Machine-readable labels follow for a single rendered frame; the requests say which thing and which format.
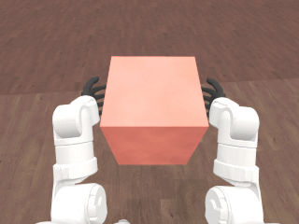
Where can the robot left upper arm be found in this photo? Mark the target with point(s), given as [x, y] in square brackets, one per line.
[79, 204]

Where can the robot right forearm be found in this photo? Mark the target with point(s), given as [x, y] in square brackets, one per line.
[237, 141]

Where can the carton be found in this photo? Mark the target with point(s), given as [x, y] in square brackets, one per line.
[154, 111]

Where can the robot left forearm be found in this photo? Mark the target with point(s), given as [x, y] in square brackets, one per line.
[73, 140]

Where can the robot right upper arm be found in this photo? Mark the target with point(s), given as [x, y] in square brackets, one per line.
[233, 205]

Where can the robot right hand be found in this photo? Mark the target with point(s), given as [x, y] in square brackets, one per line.
[217, 93]

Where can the robot left hand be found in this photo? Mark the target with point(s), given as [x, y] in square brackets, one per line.
[89, 91]

